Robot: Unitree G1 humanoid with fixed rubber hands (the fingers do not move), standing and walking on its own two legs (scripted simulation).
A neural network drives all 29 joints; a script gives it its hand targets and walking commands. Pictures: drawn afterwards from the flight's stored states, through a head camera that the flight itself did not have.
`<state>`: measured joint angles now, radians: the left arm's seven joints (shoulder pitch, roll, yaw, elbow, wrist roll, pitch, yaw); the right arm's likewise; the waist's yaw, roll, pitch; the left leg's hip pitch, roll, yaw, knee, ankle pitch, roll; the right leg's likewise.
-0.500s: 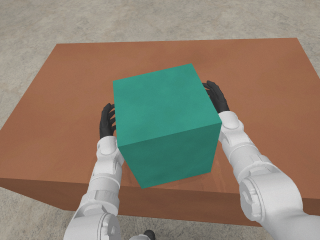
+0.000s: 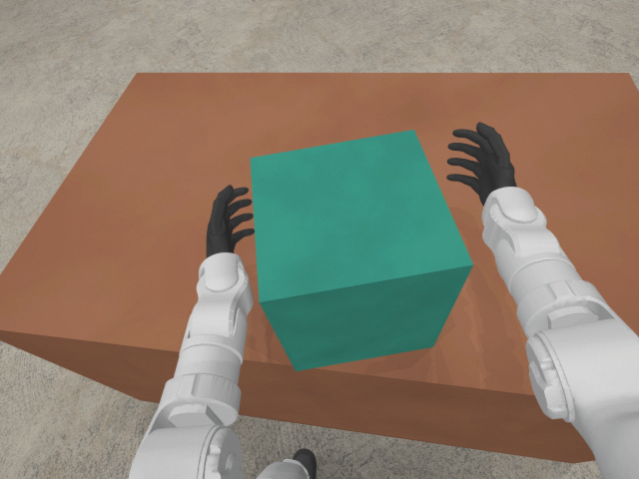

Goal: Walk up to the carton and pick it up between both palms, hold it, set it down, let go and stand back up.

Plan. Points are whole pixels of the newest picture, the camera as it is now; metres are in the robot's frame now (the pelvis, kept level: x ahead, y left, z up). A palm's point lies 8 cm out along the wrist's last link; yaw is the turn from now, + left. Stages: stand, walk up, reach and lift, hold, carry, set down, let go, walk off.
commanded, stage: set down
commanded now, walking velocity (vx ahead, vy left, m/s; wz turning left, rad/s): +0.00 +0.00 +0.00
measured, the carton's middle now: (349, 260) +0.38 +0.05 +0.00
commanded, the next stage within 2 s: none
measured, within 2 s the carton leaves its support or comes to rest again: neither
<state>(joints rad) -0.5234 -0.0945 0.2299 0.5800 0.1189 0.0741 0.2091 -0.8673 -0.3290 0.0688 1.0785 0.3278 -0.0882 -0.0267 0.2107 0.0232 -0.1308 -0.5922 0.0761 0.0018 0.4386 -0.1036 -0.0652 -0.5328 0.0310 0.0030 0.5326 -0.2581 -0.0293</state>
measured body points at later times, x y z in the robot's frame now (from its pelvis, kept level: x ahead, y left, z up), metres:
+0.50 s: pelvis -0.02 +0.01 +0.00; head +0.03 +0.00 +0.45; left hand +0.33 +0.22 +0.08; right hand +0.46 -0.11 +0.10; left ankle +0.05 +0.16 -0.73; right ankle -0.01 -0.10 -0.73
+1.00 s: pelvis -0.03 +0.01 +0.00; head +0.02 +0.00 +0.45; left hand +0.32 +0.23 +0.12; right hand +0.45 -0.13 +0.12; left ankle +0.05 +0.16 -0.73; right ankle -0.01 -0.10 -0.73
